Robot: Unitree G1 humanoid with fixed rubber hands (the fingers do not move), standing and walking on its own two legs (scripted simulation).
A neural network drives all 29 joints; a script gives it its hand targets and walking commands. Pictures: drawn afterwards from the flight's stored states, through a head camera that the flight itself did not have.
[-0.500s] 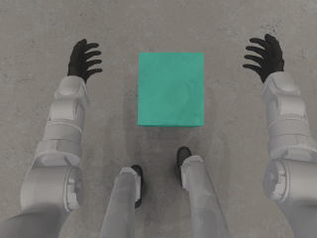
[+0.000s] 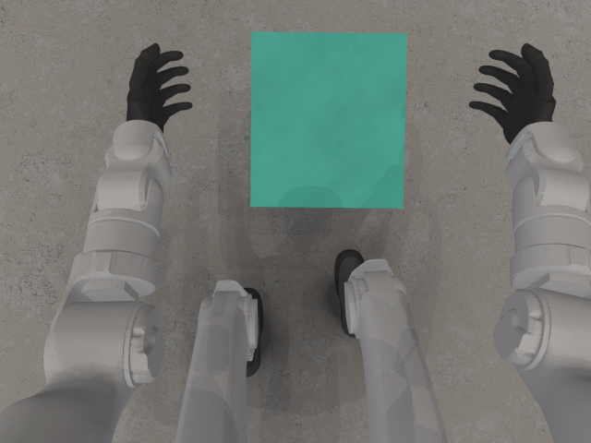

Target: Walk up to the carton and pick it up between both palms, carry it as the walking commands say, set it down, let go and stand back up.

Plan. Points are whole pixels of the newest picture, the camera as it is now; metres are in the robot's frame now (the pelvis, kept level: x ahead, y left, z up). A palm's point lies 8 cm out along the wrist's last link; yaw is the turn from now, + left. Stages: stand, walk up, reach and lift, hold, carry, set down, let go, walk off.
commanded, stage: reach and lift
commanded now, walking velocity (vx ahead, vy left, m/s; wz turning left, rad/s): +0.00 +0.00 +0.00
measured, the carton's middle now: (322, 136) +0.51 -0.09 -0.42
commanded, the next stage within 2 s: none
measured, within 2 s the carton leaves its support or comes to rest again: neither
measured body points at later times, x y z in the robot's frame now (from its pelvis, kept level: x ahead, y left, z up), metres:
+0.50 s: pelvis -0.04 +0.00 -0.11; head +0.33 -0.06 +0.13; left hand +0.51 +0.14 -0.28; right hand +0.46 -0.30 -0.30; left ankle +0.06 +0.13 -0.51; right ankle +0.12 -0.13 -0.51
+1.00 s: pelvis -0.04 +0.00 -0.18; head +0.34 -0.02 +0.05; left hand +0.51 +0.14 -0.38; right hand +0.47 -0.29 -0.38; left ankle +0.06 +0.13 -0.51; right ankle +0.12 -0.13 -0.51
